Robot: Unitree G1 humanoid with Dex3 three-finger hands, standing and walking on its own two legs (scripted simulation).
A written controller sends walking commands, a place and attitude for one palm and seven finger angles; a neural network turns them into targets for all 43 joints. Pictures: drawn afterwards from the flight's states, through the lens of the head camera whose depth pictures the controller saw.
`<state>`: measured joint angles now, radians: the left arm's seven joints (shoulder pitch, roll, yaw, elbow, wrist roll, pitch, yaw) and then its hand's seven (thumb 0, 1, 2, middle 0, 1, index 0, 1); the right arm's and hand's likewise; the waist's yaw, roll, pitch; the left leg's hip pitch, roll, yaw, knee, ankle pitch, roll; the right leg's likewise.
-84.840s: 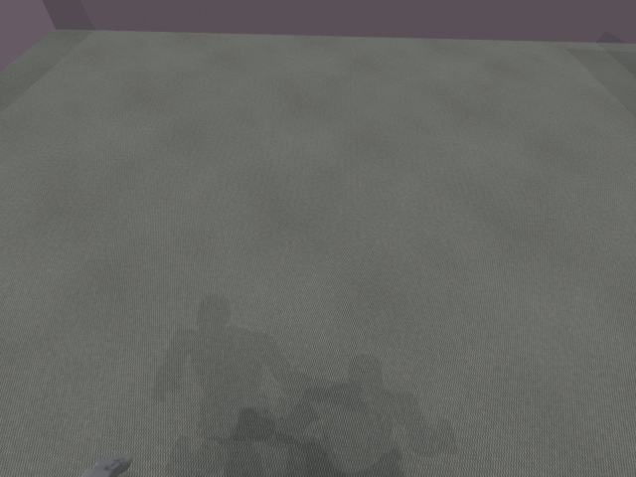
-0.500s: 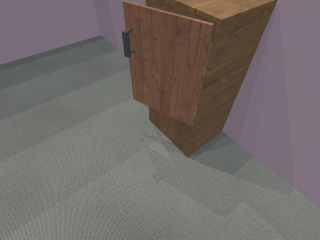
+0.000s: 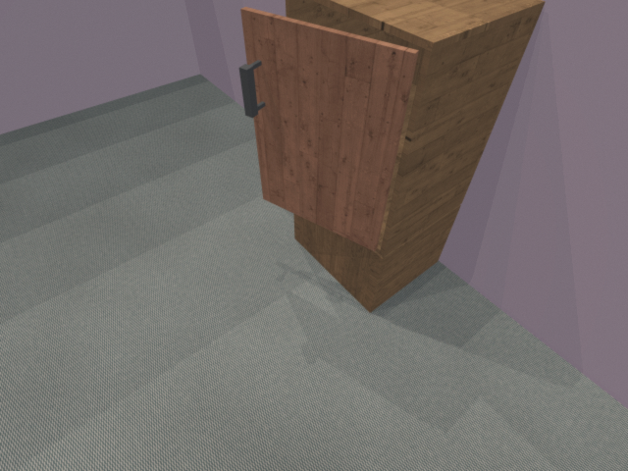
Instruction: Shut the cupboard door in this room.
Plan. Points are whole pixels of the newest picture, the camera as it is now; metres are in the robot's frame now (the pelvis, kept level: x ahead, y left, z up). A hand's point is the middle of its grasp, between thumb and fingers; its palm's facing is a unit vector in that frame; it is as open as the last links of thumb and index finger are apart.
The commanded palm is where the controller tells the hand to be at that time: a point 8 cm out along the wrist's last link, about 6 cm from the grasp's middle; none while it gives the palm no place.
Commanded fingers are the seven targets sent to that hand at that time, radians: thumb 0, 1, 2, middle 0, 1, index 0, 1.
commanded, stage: walk to a spot facing it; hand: left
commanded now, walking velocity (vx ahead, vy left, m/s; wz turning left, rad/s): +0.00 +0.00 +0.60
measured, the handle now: (254, 88) +0.97 +0.21 +0.01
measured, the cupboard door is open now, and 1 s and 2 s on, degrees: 19 19 19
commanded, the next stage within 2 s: none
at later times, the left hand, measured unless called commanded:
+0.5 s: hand out of the picture -0.02 +0.24 -0.21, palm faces +0.24 -0.94 -0.24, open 7.4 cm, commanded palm none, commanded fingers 0.00 0.90 0.90 -0.20 -0.30 -0.20 -0.30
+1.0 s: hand out of the picture -0.05 +0.21 -0.16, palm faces +0.50 -0.81 -0.29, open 7.4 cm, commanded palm none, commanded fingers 0.00 0.90 0.90 -0.20 -0.30 -0.20 -0.30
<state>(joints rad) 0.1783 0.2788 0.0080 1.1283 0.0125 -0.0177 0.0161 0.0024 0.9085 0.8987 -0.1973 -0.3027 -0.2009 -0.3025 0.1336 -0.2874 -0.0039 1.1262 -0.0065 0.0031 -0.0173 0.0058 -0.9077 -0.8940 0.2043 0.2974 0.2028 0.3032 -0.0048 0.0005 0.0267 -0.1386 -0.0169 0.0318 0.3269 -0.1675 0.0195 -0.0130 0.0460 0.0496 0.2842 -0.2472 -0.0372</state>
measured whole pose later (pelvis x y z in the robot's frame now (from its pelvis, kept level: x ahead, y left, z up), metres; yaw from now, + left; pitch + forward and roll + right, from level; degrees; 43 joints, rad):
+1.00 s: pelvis -0.02 -0.01 -0.01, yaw +32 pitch +0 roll +1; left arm 0.19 0.20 0.05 0.89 0.03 0.03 0.03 0.00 0.91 0.90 -0.20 -0.30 -0.20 -0.30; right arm 0.21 -0.27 -0.10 0.92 -0.02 0.08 0.02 0.01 -0.91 -0.89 0.20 0.30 0.20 0.30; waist -0.04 0.02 0.08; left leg -0.53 -0.03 -0.01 1.09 -0.42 -0.05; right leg -0.22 -0.08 -0.09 0.53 -0.31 0.01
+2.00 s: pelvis +0.13 +0.19 -0.02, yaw +68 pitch +1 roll -1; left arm 0.41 0.16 0.06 1.03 0.04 -0.06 0.00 0.00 0.91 0.90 -0.20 -0.30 -0.20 -0.30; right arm 0.09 -0.20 -0.05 0.91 -0.03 0.01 0.06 0.01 -0.91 -0.90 0.20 0.30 0.19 0.30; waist 0.05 -0.03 0.10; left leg -0.48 0.06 0.13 0.66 -0.28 0.03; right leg -0.02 -0.16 -0.39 0.45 -0.40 0.08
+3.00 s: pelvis +0.24 +0.48 -0.01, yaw +55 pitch +3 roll +0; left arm 0.27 0.19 0.08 0.95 0.03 0.03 0.00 0.00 0.91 0.90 -0.20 -0.30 -0.20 -0.30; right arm 0.07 -0.19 -0.04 0.89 0.00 0.03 -0.02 0.00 -0.91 -0.89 0.20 0.30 0.20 0.30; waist 0.06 -0.02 0.03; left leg -0.37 0.00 -0.02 0.68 -0.37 -0.06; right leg -0.34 0.09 0.12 0.47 -0.16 -0.03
